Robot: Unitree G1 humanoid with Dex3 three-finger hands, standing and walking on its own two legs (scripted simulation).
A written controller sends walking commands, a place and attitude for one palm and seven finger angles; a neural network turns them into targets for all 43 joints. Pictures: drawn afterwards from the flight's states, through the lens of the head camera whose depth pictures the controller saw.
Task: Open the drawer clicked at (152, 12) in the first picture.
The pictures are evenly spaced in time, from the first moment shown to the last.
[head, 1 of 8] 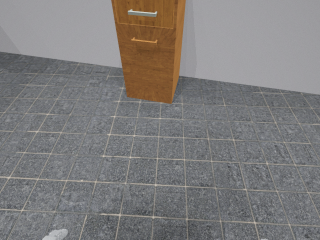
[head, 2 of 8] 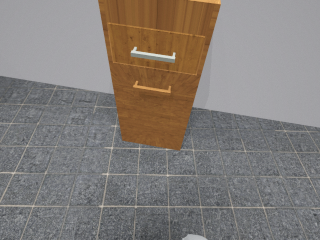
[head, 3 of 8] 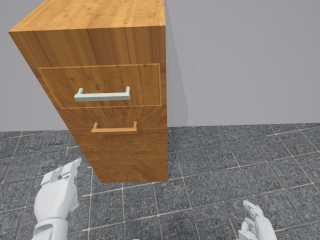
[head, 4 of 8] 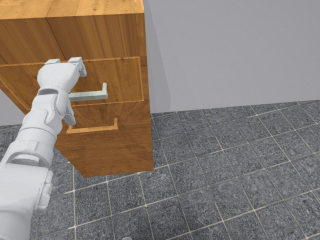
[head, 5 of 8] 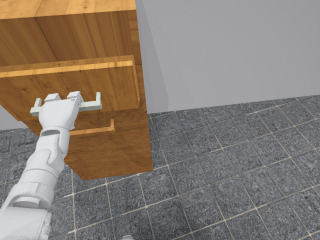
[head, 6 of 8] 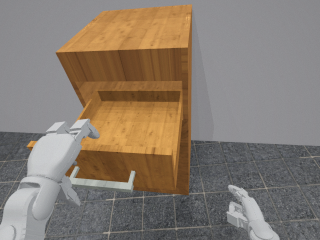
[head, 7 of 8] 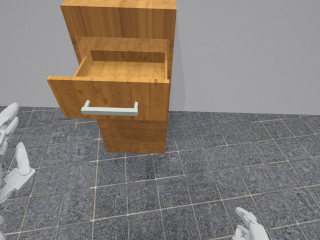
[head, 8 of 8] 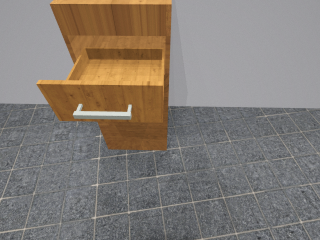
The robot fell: no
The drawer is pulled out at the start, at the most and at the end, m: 0.00 0.30 0.30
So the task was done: yes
